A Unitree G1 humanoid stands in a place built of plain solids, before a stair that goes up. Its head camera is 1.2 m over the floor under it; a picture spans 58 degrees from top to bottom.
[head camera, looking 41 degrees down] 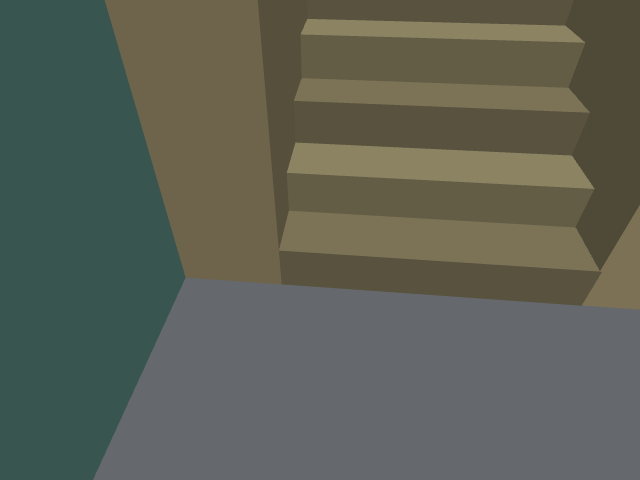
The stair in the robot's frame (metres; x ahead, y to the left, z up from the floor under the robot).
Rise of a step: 0.17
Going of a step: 0.23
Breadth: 1.10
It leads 6 degrees to the right of straight ahead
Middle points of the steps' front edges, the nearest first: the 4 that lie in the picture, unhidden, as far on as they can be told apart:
1.07 -0.39 0.17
1.31 -0.42 0.35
1.54 -0.44 0.52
1.77 -0.46 0.69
